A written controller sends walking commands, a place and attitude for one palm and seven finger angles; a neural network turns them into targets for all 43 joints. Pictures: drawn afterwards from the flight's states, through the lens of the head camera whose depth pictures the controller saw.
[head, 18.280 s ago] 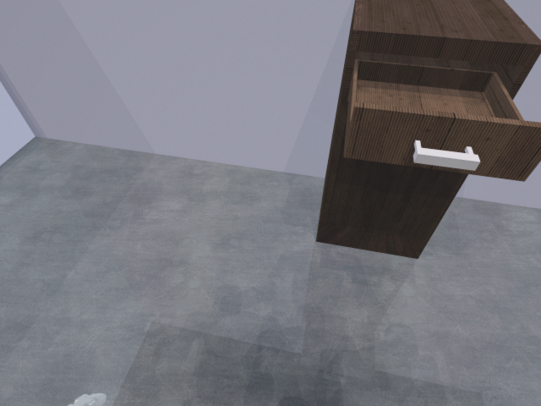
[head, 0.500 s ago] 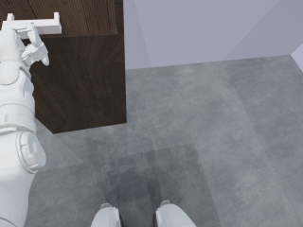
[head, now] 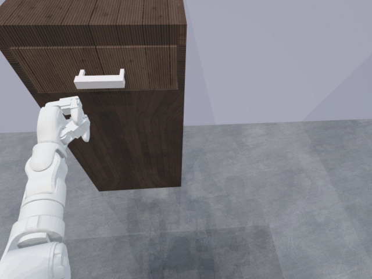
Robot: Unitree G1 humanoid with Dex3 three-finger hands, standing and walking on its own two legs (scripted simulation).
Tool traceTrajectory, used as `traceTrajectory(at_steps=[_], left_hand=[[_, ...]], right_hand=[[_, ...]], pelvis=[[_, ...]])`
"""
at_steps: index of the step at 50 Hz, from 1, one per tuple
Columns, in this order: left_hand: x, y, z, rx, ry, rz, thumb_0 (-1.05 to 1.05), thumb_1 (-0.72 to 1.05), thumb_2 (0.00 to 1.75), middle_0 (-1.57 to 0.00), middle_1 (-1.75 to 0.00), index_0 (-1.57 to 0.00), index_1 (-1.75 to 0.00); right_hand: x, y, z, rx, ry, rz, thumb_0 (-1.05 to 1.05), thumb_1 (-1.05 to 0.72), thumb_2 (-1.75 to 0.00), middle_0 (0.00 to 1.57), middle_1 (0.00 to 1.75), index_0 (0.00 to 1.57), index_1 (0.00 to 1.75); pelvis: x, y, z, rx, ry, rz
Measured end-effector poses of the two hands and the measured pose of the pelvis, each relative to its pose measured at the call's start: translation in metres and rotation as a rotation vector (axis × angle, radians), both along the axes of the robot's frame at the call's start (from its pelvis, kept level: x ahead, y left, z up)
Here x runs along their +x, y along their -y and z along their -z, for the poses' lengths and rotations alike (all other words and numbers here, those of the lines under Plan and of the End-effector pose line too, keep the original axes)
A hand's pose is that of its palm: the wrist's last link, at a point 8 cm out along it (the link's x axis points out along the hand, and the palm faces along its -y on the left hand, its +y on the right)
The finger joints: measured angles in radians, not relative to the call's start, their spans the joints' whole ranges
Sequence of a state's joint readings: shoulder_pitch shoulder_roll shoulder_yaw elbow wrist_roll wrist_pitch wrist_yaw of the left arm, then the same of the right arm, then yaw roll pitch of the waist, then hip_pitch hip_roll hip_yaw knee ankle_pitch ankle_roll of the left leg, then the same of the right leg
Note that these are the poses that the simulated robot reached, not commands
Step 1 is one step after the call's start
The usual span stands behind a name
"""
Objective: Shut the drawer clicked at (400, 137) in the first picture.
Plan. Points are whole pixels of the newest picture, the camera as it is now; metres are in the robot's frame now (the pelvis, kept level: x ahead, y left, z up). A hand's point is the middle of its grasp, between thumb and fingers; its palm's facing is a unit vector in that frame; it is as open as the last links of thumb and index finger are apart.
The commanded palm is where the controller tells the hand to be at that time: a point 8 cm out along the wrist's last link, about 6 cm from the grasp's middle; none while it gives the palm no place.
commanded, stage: draw the hand back to the body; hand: left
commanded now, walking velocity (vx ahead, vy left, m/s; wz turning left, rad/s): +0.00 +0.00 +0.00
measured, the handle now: (101, 77) +0.61 +0.21 +0.07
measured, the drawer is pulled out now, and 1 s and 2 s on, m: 0.00 0.00 0.00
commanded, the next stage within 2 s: step back with the hand held close in 1.04 s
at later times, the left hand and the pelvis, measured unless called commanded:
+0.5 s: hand (34, 183) +0.26 +0.23 +0.15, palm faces +0.34 -0.91 -0.26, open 3.2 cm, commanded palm +0.21 +0.26 +0.17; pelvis -0.02 -0.01 +0.04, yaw +2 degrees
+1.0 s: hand out of the picture +0.15 +0.23 +0.20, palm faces +0.45 -0.80 -0.39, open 3.2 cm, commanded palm +0.10 +0.27 +0.21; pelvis -0.02 -0.02 +0.04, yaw +2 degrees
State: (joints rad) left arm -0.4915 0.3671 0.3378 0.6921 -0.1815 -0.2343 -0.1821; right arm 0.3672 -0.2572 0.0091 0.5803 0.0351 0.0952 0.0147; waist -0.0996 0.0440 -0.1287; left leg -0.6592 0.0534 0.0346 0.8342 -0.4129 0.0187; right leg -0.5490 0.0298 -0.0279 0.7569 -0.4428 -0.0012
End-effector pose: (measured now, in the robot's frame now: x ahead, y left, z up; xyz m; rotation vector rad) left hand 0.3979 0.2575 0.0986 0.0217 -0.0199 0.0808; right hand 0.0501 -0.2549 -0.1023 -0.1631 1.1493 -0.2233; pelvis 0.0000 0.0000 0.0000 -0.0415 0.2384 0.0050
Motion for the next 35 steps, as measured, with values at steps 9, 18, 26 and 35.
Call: traceTrajectory(at_steps=[9, 18, 26, 35], left_hand=[[-0.065, -0.001, -0.027, 0.008, 0.025, 0.014, 0.01, 0.90, 0.90, -1.40, -1.60, -1.40, -1.60], [-0.132, -0.007, -0.045, 0.203, -0.025, -0.181, 0.01, 0.89, 0.90, -1.40, -1.60, -1.40, -1.60], [-0.181, -0.011, -0.070, 0.257, 0.033, -0.266, 0.01, 0.89, 0.90, -1.40, -1.60, -1.40, -1.59], [-0.232, -0.008, -0.092, 0.328, 0.076, -0.293, 0.01, 0.89, 0.90, -1.40, -1.60, -1.40, -1.59]], right_hand=[[0.062, -0.008, -0.019, 0.016, 0.233, -0.097, 0.01, -0.91, -0.90, 0.20, 0.30, 0.20, 0.30], [0.101, -0.020, -0.049, 0.008, 0.368, -0.162, 0.01, -0.91, -0.90, 0.20, 0.30, 0.20, 0.30], [0.115, -0.028, -0.062, 0.017, 0.425, -0.220, 0.01, -0.91, -0.90, 0.20, 0.30, 0.20, 0.30], [0.115, -0.029, -0.062, 0.032, 0.432, -0.234, 0.01, -0.91, -0.90, 0.20, 0.30, 0.20, 0.30]], pelvis=[[-0.008, 0.002, -0.009, 0.013, 0.102, -0.024], [-0.018, 0.006, -0.026, 0.035, 0.217, -0.023], [-0.019, 0.010, -0.036, 0.043, 0.281, -0.025], [-0.016, 0.014, -0.040, 0.045, 0.314, -0.023]])
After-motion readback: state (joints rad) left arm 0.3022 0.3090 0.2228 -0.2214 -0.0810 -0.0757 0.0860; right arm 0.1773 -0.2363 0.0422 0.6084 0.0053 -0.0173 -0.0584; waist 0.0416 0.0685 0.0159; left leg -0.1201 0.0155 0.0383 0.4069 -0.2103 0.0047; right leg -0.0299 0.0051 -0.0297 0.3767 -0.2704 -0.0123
